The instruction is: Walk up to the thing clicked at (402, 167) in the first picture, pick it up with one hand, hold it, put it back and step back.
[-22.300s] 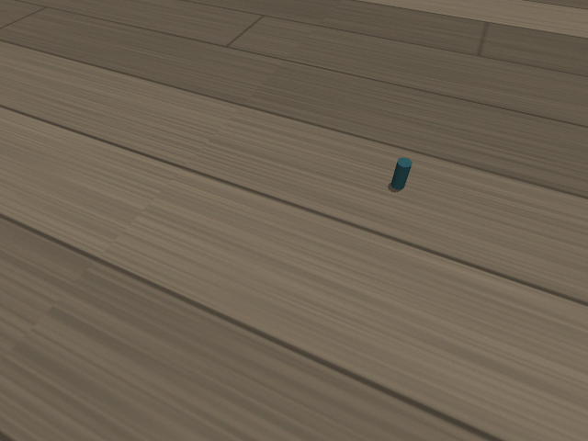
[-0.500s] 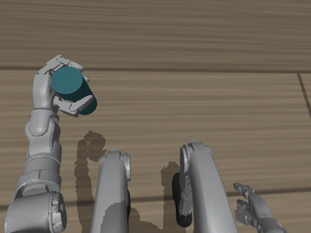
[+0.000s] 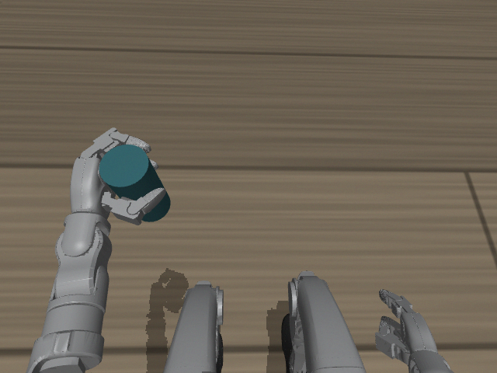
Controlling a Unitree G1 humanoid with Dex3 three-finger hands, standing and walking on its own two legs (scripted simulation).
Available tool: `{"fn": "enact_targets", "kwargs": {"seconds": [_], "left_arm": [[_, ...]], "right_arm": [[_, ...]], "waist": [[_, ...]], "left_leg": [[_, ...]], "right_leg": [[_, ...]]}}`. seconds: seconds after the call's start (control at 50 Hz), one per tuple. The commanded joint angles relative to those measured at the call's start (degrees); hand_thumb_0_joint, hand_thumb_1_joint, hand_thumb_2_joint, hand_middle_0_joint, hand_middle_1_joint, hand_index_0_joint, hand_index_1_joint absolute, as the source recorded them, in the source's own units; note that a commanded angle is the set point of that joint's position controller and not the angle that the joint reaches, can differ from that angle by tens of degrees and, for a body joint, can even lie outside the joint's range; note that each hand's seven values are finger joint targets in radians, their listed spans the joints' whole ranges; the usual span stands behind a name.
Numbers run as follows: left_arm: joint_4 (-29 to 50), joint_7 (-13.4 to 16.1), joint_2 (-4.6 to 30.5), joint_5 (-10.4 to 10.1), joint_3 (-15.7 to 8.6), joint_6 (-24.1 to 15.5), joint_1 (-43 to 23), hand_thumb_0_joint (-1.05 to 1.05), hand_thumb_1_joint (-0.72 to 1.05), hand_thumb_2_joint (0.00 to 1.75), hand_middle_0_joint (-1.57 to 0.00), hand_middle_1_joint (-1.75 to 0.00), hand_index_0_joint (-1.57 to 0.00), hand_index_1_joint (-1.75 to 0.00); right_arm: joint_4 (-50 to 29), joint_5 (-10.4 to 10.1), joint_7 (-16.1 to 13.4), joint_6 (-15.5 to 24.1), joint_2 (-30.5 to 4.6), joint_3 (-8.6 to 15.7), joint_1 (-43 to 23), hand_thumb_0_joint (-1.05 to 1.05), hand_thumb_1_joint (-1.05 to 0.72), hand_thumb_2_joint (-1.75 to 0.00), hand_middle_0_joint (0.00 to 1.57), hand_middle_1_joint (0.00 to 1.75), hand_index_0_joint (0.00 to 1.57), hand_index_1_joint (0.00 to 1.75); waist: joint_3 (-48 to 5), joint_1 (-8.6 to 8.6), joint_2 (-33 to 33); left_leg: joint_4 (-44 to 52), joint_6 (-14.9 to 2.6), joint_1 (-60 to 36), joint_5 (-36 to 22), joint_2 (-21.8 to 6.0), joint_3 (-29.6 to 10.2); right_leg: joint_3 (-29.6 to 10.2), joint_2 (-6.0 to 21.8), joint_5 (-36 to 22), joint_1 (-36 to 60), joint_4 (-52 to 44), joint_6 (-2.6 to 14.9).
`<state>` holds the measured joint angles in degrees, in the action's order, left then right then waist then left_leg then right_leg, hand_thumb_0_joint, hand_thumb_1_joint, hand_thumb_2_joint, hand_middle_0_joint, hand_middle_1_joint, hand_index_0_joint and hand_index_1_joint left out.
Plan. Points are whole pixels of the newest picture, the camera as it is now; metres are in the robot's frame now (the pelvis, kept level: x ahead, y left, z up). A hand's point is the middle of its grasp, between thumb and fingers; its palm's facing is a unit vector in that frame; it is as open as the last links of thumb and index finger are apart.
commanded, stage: lift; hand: left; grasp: from the side
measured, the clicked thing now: (140, 187) +0.39 +0.18 +0.00
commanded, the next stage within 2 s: hold in 1.18 s
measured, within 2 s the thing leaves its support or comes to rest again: neither
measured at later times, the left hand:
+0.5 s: hand (113, 148) +0.38 +0.18 +0.13, palm faces +0.01 -1.00 -0.02, open 9.3 cm
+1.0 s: hand (106, 124) +0.38 +0.17 +0.17, palm faces -0.04 -1.00 +0.01, open 9.3 cm
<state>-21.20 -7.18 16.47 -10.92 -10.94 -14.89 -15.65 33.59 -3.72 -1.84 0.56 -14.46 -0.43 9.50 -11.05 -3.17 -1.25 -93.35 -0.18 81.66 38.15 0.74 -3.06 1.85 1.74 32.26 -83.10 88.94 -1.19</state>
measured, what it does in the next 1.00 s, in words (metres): rises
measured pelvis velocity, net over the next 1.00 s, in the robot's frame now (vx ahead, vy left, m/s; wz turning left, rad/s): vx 0.05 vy -0.01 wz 0.00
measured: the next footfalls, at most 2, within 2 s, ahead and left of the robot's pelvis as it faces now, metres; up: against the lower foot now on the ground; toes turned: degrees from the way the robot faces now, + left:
none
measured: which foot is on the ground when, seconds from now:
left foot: down 0.00-1.00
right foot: down 0.00-1.00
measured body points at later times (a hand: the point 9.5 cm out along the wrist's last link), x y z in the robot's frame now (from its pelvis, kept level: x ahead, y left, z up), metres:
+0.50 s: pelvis +0.03 +0.00 +0.09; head +0.12 +0.02 +0.54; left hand +0.37 +0.23 +0.13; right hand +0.18 -0.25 -0.01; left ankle +0.04 +0.11 -0.54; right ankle +0.08 -0.14 -0.54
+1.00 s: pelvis +0.05 -0.01 +0.14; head +0.11 +0.00 +0.58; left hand +0.38 +0.22 +0.18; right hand +0.17 -0.26 +0.03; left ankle +0.04 +0.11 -0.54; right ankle +0.08 -0.14 -0.54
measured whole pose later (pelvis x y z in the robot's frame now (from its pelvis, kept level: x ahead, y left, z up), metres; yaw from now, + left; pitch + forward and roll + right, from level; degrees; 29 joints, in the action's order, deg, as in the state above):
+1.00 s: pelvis +0.05 -0.01 +0.14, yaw +0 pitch +12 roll -1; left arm -25.0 -12.7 14.0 -12.7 -9.3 -18.1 -8.7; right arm 36.8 -1.8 -2.5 3.0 -13.3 -0.4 14.0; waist -4.5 -1.6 -0.3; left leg -57.9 0.3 40.6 29.0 -0.7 -1.8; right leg 1.3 0.5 24.0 -42.6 55.0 -0.6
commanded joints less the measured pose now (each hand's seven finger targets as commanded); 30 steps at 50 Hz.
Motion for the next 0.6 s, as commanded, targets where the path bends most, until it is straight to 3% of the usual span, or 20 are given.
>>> {"fn": "enact_targets", "kwargs": {"seconds": [0.0, 0.04, 0.1, 0.12, 0.14, 0.16, 0.18, 0.2, 0.22, 0.24, 0.26, 0.3, 0.38, 0.44, 0.46, 0.5, 0.58], "left_arm": [[14.17, -0.2, 7.35, -1.58, -2.14, -3.95, -13.15, 0.0, 0.18, 1.33, -1.38, -1.55, -1.41, -1.54], [14.14, -1.06, 6.46, -1.57, -0.54, -4.2, -12.6, 0.0, 0.19, 1.31, -1.37, -1.53, -1.4, -1.52], [11.87, -1.25, 8.22, -0.92, -1.81, -4.56, -10.62, 0.0, 0.17, 1.28, -1.34, -1.5, -1.37, -1.48], [14.36, -1.59, 6.23, -1.27, 0.09, -4.92, -12.81, 0.0, 0.17, 1.27, -1.33, -1.49, -1.36, -1.47], [14.4, -1.6, 6.77, -1.53, -0.83, -5.13, -12.27, 0.0, 0.15, 1.27, -1.34, -1.49, -1.37, -1.48], [14.15, -1.62, 5.42, -1.85, -0.13, -5.08, -11.79, 0.0, 0.15, 1.26, -1.32, -1.48, -1.35, -1.47], [14.42, -1.39, 6.93, -1.92, -1.85, -5.0, -10.42, 0.0, 0.17, 1.26, -1.33, -1.48, -1.36, -1.46], [14.42, -1.36, 6.61, -1.9, -1.58, -5.09, -9.22, 0.0, 0.15, 1.26, -1.33, -1.48, -1.36, -1.46], [13.26, -1.13, 8.54, -1.83, -3.93, -5.21, -7.13, 0.0, 0.13, 1.26, -1.33, -1.48, -1.36, -1.47], [15.57, -1.17, 7.24, -1.57, -1.86, -5.54, -8.82, 0.0, 0.14, 1.27, -1.33, -1.49, -1.36, -1.48], [15.9, -1.05, 6.66, -1.55, -1.53, -5.74, -9.15, 0.0, 0.13, 1.26, -1.34, -1.48, -1.37, -1.47], [16.11, -0.76, 6.71, -1.56, -1.71, -5.71, -8.23, 0.0, 0.17, 1.27, -1.33, -1.48, -1.36, -1.47], [15.0, -0.79, 5.85, -1.53, -0.69, -5.55, -8.53, 0.0, 0.14, 1.27, -1.34, -1.48, -1.36, -1.47], [14.91, -0.8, 6.22, -0.92, -0.42, -5.81, -9.37, 0.0, 0.17, 1.28, -1.33, -1.48, -1.35, -1.47], [13.02, -0.78, 6.0, -0.81, -0.94, -5.67, -6.64, 0.0, 0.18, 1.29, -1.34, -1.49, -1.36, -1.48], [13.38, -1.09, 5.08, -1.06, 0.15, -5.85, -7.75, 0.0, 0.17, 1.28, -1.34, -1.49, -1.36, -1.48], [13.51, -2.08, 6.45, -1.46, -1.07, -5.92, -7.8, 0.0, 0.17, 1.3, -1.34, -1.49, -1.36, -1.49]], "right_arm": [[-5.62, -0.03, -1.08, 3.54, -8.74, 4.03, 2.32, 0.0, -0.9, -0.89, 0.2, 0.3, 0.2, 0.3], [-5.07, 0.09, -1.04, 4.05, -8.82, 4.02, 2.69, 0.0, -0.9, -0.89, 0.2, 0.3, 0.2, 0.3], [-4.92, 0.31, -1.12, 4.52, -9.02, 4.22, 2.89, 0.0, -0.9, -0.9, 0.2, 0.3, 0.2, 0.3], [-4.86, 0.39, -1.01, 4.74, -8.46, 3.91, 2.74, 0.0, -0.9, -0.89, 0.2, 0.3, 0.2, 0.3], [-4.9, 0.49, -0.97, 4.93, -8.24, 3.74, 2.83, 0.0, -0.9, -0.9, 0.2, 0.3, 0.2, 0.3], [-4.82, 0.52, -0.94, 5.06, -8.16, 3.78, 2.95, 0.0, -0.9, -0.9, 0.2, 0.3, 0.2, 0.3], [-5.02, 0.57, -1.01, 5.17, -8.05, 3.63, 3.42, 0.0, -0.9, -0.89, 0.2, 0.3, 0.2, 0.3], [-4.97, 0.61, -0.94, 5.2, -8.14, 3.66, 2.86, 0.0, -0.91, -0.9, 0.2, 0.3, 0.2, 0.3], [-4.97, 0.65, -0.92, 5.21, -8.54, 3.83, 2.99, 0.0, -0.91, -0.9, 0.2, 0.3, 0.2, 0.3], [-5.3, 0.84, -0.78, 5.21, -7.99, 3.54, 2.57, 0.0, -0.9, -0.9, 0.2, 0.3, 0.2, 0.3], [-5.13, 0.92, -0.79, 5.25, -7.64, 3.52, 2.65, 0.0, -0.91, -0.9, 0.2, 0.3, 0.2, 0.3], [-4.96, 0.95, -1.03, 5.03, -7.27, 3.28, 3.5, 0.0, -0.91, -0.9, 0.2, 0.3, 0.2, 0.3], [-4.57, 1.29, -1.26, 5.25, -7.16, 3.21, 3.69, 0.0, -0.9, -0.9, 0.2, 0.3, 0.2, 0.3], [-4.48, 1.43, -1.33, 5.37, -7.16, 3.36, 3.95, 0.0, -0.91, -0.9, 0.2, 0.3, 0.2, 0.3], [-4.41, 1.52, -1.3, 5.36, -7.34, 3.46, 4.46, 0.0, -0.91, -0.9, 0.2, 0.3, 0.2, 0.3], [-4.67, 1.53, -1.28, 5.29, -7.08, 3.37, 3.87, 0.0, -0.9, -0.9, 0.2, 0.3, 0.2, 0.3], [-3.86, 1.65, -1.41, 5.38, -7.12, 3.35, 4.56, 0.0, -0.9, -0.9, 0.2, 0.3, 0.2, 0.3]], "waist": [[-22.85, -1.04, -0.28], [-22.45, -0.69, -2.62], [-19.8, 0.1, -3.64], [-19.41, 0.15, -3.67], [-19.11, 0.67, -4.23], [-19.61, 0.48, -3.99], [-20.8, 1.01, -3.02], [-19.56, 1.47, -2.9], [-19.43, 1.78, -2.28], [-19.57, 1.78, -3.28], [-19.49, 1.44, -3.0], [-20.11, 1.28, -2.6], [-17.37, 0.56, -1.58], [-15.35, 0.78, -1.89], [-16.29, 1.0, -1.4], [-14.75, 0.98, -1.1], [-15.48, 1.41, -2.58]], "left_leg": [[18.52, -1.17, -19.16, -11.33, -0.09, -0.53], [20.57, -0.59, -23.54, -13.26, -0.46, -1.22], [24.0, -0.15, -26.96, -13.78, -0.78, -1.5], [24.87, -0.14, -27.81, -12.89, -0.81, -1.49], [25.92, -0.06, -29.15, -12.47, -0.82, -1.58], [26.46, -0.02, -30.61, -13.51, -0.87, -1.62], [26.73, -0.18, -30.86, -15.34, -0.63, -1.11], [27.38, -0.26, -30.79, -14.8, -0.57, -0.85], [28.02, -0.21, -31.33, -16.53, -0.69, -0.93], [28.78, -0.15, -32.09, -16.72, -0.5, -0.67], [29.3, -0.21, -32.82, -16.65, -0.51, -0.49], [30.0, -0.17, -34.22, -19.74, -0.42, -0.02], [32.19, -0.44, -35.68, -20.47, -0.4, 0.58], [34.4, -0.38, -37.8, -19.56, -0.51, 0.65], [35.14, -0.13, -38.93, -21.85, -0.67, 0.38], [36.11, -0.3, -39.99, -21.42, -0.51, 0.84], [38.06, 0.28, -43.72, -26.14, -0.78, 0.56]], "right_leg": [[0.0, -1.29, -10.45, 24.08, -16.21, 2.39], [0.21, -1.24, -11.76, 23.55, -16.78, 2.62], [0.26, -1.25, -11.62, 25.11, -19.62, 2.65], [0.25, -1.24, -11.03, 25.51, -20.45, 2.7], [0.29, -1.27, -10.5, 26.39, -21.4, 2.69], [0.4, -1.31, -11.55, 27.59, -22.08, 2.6], [0.47, -1.36, -13.12, 30.47, -23.04, 2.52], [0.33, -1.37, -12.86, 31.29, -23.76, 2.48], [0.4, -1.38, -14.25, 32.52, -24.15, 2.46], [0.3, -1.45, -14.47, 33.28, -24.67, 2.48], [0.3, -1.55, -14.5, 34.16, -25.44, 2.43], [0.26, -1.61, -17.17, 37.22, -26.49, 2.46], [0.03, -1.81, -18.72, 40.54, -29.57, 2.17], [0.18, -1.89, -17.72, 40.93, -31.37, 2.15], [0.42, -1.85, -19.34, 42.24, -31.45, 2.29], [0.31, -2.0, -19.35, 43.58, -33.08, 2.14], [0.57, -2.12, -22.61, 46.05, -34.19, 2.44]]}}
